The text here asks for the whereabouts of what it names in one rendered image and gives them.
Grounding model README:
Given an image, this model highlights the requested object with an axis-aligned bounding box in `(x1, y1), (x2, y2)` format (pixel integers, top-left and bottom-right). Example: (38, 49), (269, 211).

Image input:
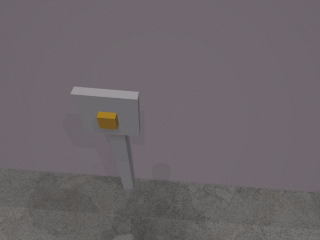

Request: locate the button
(96, 111), (119, 130)

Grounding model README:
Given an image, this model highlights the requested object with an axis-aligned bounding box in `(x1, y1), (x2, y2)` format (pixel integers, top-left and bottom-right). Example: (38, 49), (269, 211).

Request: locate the panel
(70, 86), (141, 190)

